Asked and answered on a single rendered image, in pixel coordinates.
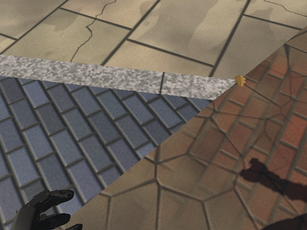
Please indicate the left robot hand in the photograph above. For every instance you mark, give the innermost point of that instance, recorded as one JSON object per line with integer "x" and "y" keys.
{"x": 29, "y": 217}

